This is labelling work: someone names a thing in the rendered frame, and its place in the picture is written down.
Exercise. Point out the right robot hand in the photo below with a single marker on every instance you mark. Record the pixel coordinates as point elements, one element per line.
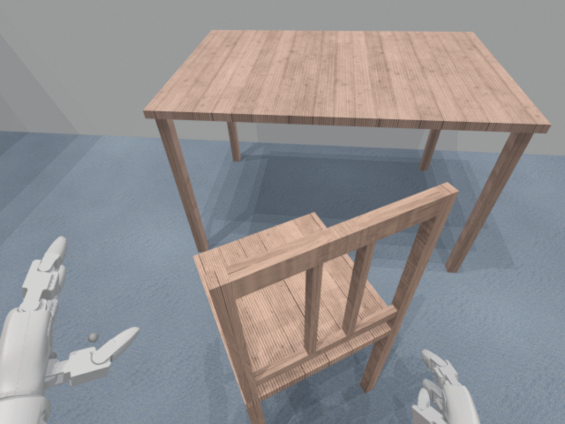
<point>453,403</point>

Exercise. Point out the left robot hand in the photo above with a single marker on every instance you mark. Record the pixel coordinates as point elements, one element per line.
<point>27,337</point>

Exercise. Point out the robot left forearm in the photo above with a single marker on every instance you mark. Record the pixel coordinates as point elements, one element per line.
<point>24,409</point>

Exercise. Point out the table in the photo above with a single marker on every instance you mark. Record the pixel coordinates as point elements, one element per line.
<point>395,79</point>

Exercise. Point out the chair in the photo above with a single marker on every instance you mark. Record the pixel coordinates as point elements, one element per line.
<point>288,301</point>

